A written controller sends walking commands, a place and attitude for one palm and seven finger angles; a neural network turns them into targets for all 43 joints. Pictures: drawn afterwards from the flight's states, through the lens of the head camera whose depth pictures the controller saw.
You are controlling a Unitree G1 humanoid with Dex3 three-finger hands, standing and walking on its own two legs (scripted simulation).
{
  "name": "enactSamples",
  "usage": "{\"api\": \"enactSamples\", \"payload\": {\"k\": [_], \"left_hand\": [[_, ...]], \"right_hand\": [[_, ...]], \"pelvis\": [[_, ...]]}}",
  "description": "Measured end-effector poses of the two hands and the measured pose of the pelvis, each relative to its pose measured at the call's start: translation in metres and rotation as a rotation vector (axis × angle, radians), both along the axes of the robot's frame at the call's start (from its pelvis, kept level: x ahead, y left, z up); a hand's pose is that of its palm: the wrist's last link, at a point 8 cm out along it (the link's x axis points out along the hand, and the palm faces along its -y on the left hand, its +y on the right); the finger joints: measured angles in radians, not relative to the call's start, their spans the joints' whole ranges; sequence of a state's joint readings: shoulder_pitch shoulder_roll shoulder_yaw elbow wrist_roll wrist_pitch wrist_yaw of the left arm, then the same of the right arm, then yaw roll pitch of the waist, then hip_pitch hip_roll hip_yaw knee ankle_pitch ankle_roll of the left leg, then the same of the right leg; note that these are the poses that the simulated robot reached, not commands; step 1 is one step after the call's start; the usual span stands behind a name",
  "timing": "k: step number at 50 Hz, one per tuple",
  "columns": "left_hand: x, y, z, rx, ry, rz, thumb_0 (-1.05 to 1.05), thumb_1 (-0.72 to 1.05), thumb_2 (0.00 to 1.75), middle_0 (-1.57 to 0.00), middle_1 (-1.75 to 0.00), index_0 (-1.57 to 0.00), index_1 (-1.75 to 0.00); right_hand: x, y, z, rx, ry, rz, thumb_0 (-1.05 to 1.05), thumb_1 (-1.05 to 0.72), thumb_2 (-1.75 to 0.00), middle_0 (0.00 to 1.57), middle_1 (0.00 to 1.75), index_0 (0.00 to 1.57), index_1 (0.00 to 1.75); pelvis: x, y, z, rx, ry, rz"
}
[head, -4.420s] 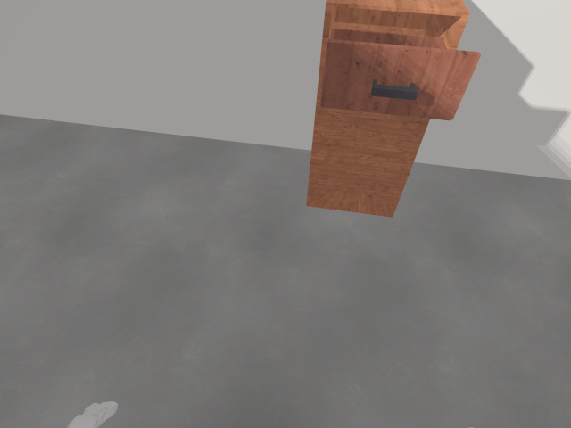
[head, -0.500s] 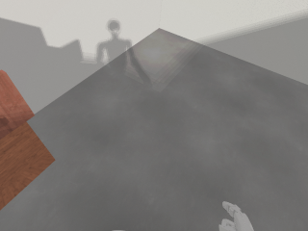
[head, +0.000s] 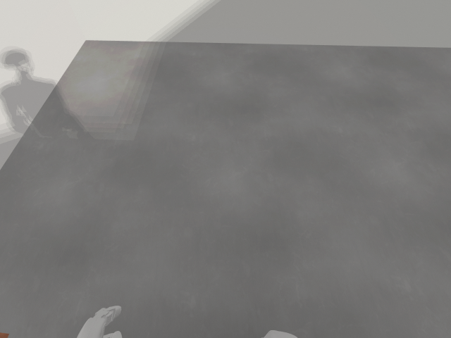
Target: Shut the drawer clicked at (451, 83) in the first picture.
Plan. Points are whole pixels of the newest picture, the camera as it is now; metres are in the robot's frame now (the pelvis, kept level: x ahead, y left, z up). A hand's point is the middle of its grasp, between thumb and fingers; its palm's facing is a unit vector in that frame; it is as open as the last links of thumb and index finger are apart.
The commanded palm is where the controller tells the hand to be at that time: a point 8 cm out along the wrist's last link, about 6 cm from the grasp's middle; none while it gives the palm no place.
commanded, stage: walk to a spot facing it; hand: left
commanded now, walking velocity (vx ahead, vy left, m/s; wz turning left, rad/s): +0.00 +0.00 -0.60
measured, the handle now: out of the picture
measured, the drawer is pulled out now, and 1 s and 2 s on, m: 0.28 0.28 0.28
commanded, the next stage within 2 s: turn to face it in 0.88 s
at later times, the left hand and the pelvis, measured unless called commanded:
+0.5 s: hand out of the picture +0.14 +0.21 -0.17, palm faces -0.16 -0.97 -0.17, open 7.4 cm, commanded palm none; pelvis +0.05 +0.03 +0.01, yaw -16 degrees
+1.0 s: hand (196, 244) +0.33 +0.08 -0.15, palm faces -0.57 -0.78 -0.25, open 7.4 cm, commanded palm none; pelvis +0.11 -0.01 +0.00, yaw -35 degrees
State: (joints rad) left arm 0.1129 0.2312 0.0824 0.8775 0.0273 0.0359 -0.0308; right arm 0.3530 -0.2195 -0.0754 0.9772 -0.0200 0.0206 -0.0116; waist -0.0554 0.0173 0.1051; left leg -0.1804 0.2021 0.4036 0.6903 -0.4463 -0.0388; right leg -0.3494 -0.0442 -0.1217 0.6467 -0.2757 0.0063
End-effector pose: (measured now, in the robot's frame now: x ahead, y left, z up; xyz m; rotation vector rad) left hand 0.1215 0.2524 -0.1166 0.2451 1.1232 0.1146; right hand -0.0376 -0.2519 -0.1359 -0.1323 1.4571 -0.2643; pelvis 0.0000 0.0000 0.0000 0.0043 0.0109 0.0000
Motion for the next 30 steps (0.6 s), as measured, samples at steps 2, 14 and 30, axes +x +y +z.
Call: {"api": "enactSamples", "payload": {"k": [2, 14, 30], "left_hand": [[0.02, -0.011, 0.003, 0.018, -0.045, -0.035, 0.01, 0.91, 0.9, -0.2, -0.3, -0.19, -0.3], [0.037, -0.039, 0.019, -0.011, -0.025, -0.11, 0.0, 0.91, 0.9, -0.21, -0.3, -0.2, -0.3], [0.041, 0.02, -0.018, -0.063, 0.223, -0.176, 0.01, 0.91, 0.9, -0.2, -0.3, -0.2, -0.3]], "right_hand": [[-0.005, -0.006, -0.008, 0.014, 0.027, -0.028, 0.01, -0.91, -0.89, 0.2, 0.3, 0.2, 0.3], [0.084, -0.008, 0.014, 0.015, -0.245, -0.053, 0.01, -0.91, -0.89, 0.2, 0.3, 0.2, 0.3], [0.12, 0.03, 0.055, -0.132, -0.341, -0.146, 0.01, -0.91, -0.89, 0.2, 0.3, 0.2, 0.3]], "pelvis": [[0.002, -0.006, -0.004, -0.003, -0.003, -0.023], [0.019, -0.01, 0.017, 0.007, -0.011, -0.143], [0.073, 0.036, 0.019, -0.039, -0.013, -0.356]]}}
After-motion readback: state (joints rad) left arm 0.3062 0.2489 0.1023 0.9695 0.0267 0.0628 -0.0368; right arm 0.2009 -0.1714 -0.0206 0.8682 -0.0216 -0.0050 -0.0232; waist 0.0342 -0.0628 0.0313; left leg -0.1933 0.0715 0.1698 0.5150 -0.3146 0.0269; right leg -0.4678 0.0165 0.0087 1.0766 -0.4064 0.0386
